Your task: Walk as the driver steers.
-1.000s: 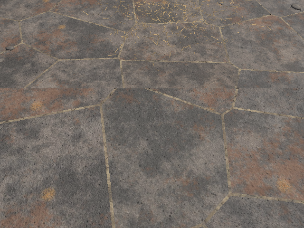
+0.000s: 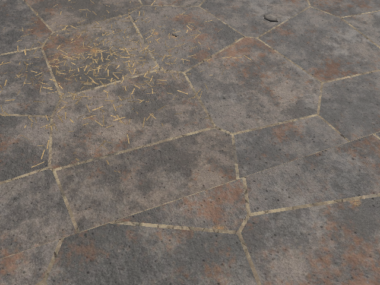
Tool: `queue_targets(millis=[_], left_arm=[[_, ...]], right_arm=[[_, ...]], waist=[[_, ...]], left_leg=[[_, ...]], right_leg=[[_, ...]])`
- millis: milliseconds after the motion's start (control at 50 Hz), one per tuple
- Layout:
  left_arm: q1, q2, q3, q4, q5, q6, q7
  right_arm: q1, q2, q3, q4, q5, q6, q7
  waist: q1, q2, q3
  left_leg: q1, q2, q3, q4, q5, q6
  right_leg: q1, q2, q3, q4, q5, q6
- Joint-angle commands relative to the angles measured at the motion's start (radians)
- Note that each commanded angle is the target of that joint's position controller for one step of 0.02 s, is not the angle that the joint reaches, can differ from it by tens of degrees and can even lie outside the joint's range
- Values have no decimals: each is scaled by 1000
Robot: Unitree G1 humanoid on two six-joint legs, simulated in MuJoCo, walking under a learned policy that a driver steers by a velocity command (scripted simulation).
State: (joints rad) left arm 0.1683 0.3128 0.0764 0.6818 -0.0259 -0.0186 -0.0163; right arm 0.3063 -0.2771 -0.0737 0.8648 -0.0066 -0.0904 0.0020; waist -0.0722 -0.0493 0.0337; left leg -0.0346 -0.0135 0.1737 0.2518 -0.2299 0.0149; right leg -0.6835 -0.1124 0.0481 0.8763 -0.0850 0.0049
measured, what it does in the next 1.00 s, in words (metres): walks ahead, turning right: right foot, then left foot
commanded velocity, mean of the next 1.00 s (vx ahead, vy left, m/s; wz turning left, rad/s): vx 0.49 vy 0.00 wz -0.38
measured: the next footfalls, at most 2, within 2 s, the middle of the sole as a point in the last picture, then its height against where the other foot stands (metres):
right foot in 0.20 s outside the picture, level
left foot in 0.64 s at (201, 254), level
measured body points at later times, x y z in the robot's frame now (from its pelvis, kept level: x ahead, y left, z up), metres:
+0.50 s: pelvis +0.30 -0.09 +0.00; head +0.32 -0.10 +0.45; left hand +0.35 +0.17 -0.13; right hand +0.44 -0.37 -0.09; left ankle +0.49 +0.03 -0.69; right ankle +0.23 -0.15 -0.74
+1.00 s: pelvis +0.56 -0.14 +0.00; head +0.59 -0.14 +0.45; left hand +0.83 +0.01 -0.10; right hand +0.43 -0.37 -0.13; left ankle +0.55 -0.05 -0.74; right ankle +0.64 -0.32 -0.70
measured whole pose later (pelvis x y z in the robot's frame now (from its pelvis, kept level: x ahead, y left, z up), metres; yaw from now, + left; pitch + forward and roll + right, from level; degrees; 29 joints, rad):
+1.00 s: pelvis +0.56 -0.14 +0.00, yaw -21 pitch +0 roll +1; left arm 0.09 0.26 0.02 0.76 0.03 -0.01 -0.03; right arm 0.46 -0.22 -0.03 0.92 0.00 -0.06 0.02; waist -0.07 -0.04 0.04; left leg -0.06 -0.06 0.03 0.28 -0.22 0.06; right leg -0.57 -0.05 0.02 0.71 -0.10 0.00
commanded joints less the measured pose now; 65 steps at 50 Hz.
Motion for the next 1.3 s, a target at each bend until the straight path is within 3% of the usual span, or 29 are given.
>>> queue_targets(millis=[20, 80, 100, 180, 200, 220, 240, 260, 300, 360, 400, 420, 460, 540, 620, 640, 660, 680, 720, 780, 980, 1100, 1120, 1140, 1160, 1180, 1200, 1240, 1300], left_arm=[[-74, 6, -9, -88, 2, -12, -21], [-138, 20, -6, -127, 2, -6, -35], [0, -4, -39, -68, 143, -30, -66], [8, 88, 9, -76, 76, -76, -63], [145, 122, 30, -34, 74, -84, -47], [379, 190, 48, 11, 61, -77, -15], [493, 172, 28, 64, 81, -67, -16], [497, 177, 39, 113, 95, -90, -18], [363, 95, 4, 117, 65, -116, -28], [136, 14, -41, 66, 70, -123, -43], [77, 46, -39, 38, 82, -131, -50], [172, 172, 19, 95, 9, -80, -15], [233, 142, 17, 112, 9, -45, 1], [288, 101, 17, 124, 23, -25, 10], [238, 126, 26, 117, 46, -29, 24], [252, 89, 15, 112, 46, -32, 20], [366, 11, 2, 87, 23, -34, 17], [408, 44, 1, 103, 45, -33, 15], [236, 84, 5, 101, 63, -29, 7], [190, 52, -7, 93, 67, -11, -7], [-100, -24, -58, 25, 52, -9, -7], [26, 54, -33, 58, 56, -46, 31], [131, 117, -17, 68, 70, -60, 41], [169, 188, 2, 49, 68, -48, 40], [174, 148, 3, 44, 24, -21, 34], [120, 86, -13, 29, 20, -10, 34], [60, 81, -9, 22, 89, -72, 23], [-78, 11, -10, -16, 58, -94, 49], [-89, 18, 7, -40, 73, -104, 70]], right_arm=[[-70, -170, -36, -68, 9, -10, -8], [-34, -198, -47, -48, 26, 7, -7], [32, -56, 18, -48, -124, -29, 28], [19, -210, -8, -22, -89, -26, 31], [81, -183, 3, -9, -119, -22, 39], [162, -46, 56, -67, -146, -32, 61], [88, -62, 55, -53, -113, -38, 95], [-130, -57, 55, -122, -58, -46, 93], [-165, -116, 45, -164, -81, -59, 44], [-100, -50, 69, -164, -89, -22, 6], [-99, -50, 75, -167, -72, 2, 3], [-145, -81, 51, -189, -20, 29, 13], [-208, -25, 72, -212, -11, 46, 21], [-283, -53, 59, -231, -8, 47, 16], [-71, -115, 24, -164, -29, 27, 2], [59, -159, 9, -138, -41, 13, -7], [134, -264, -15, -137, -50, 12, -15], [110, -254, -22, -119, -24, 31, -6], [-30, -112, 7, -147, -15, 37, 2], [-12, -85, 18, -104, -17, 16, 3], [146, -105, 13, 4, 7, 14, 9], [114, -133, -3, -6, 22, 45, -15], [116, -99, 5, -41, 30, 43, -16], [257, 2, 22, -53, 50, 51, -26], [273, -87, -1, -31, 20, 76, -39], [225, -108, -16, -26, 2, 93, -37], [179, -30, 20, -90, -88, 28, -1], [145, -17, 23, -65, -80, 12, -9], [123, -27, 29, -83, -54, 15, 24]], waist=[[8, 96, 34], [-1, 98, 55], [36, 155, 5], [123, 112, -38], [151, 96, -142], [175, -125, -430], [254, -50, -439], [298, -26, -146], [197, -49, -73], [34, -10, -42], [23, 1, -33], [21, 30, 60], [62, -8, 35], [124, -27, -12], [22, 27, -55], [-28, 103, -146], [11, 307, -265], [42, 369, -256], [53, 92, -38], [76, 149, -18], [42, 136, 10], [105, 124, -61], [132, 34, -174], [100, -171, -334], [123, -146, -383], [97, -51, -267], [69, -212, -185], [30, -56, -61], [32, 13, -108]], left_leg=[[-19, 270, -66, -110, 305, 147], [67, 300, -29, -72, 361, 126], [146, 387, -78, -112, 349, 181], [143, 299, 86, 204, 809, 141], [-39, 250, 112, 432, 785, 96], [-452, 126, 67, 761, 308, 7], [-659, -28, -117, 966, -288, -19], [-876, -2, -256, 1068, -242, 5], [-785, 78, -291, 1077, -170, 14], [-551, 123, -273, 937, -105, 1], [-489, 113, -237, 811, -19, -32], [-468, 104, -150, 691, 29, -53], [-417, 74, -133, 540, 165, -71], [-400, 53, -161, 380, 250, -61], [-184, 24, -165, 248, 99, 17], [-24, 109, -257, 212, 10, 52], [212, 351, -676, 119, -173, 141], [213, 416, -991, -33, -351, 202], [-2, 345, -738, -34, -334, 193], [-102, 240, -481, -58, 12, 156], [-106, 150, -268, 5, 657, 156], [-74, 115, -349, 280, 634, 88], [-173, 67, -323, 472, 408, 63], [-373, -59, -220, 764, -288, 36], [-437, -75, -216, 912, -476, 36], [-465, -33, -244, 962, -413, 29], [-478, 30, -315, 984, -340, -8], [-446, 70, -263, 926, -262, -53], [-416, 90, -232, 873, -157, -90]], right_leg=[[24, -3, -36, -131, 100, -14], [24, 13, -69, -205, 43, -46], [36, 14, -16, -174, -27, -75], [343, 187, -157, -328, -3, -155], [653, 215, -115, -253, 37, -194], [1219, 28, 302, -247, 27, -393], [1311, -129, 678, -458, 39, -438], [1161, -114, 584, -506, -3, -323], [821, -82, 430, -523, 39, -323], [413, -55, 339, -639, 31, -321], [296, -16, 279, -681, -6, -303], [252, 21, 235, -676, 272, -273], [293, 69, 168, -633, 359, -224], [469, 20, 236, -598, 209, -195], [566, 9, 257, -376, 305, -157], [525, 81, 188, -132, 247, -134], [285, 223, 72, 189, -148, -89], [103, 257, 69, 317, -451, -88], [59, 161, 91, 338, -295, -91], [143, 111, 66, 209, -233, -69], [196, 113, -93, -214, 30, 12], [465, 125, -36, -458, 149, -55], [676, -35, 80, -413, 426, -99], [920, -334, 301, -347, 810, -227], [863, -366, 378, -388, 763, -285], [756, -309, 300, -438, 627, -266], [588, -234, 272, -591, 134, -306], [431, -190, 175, -716, -106, -266], [452, -148, 34, -726, 18, -263]])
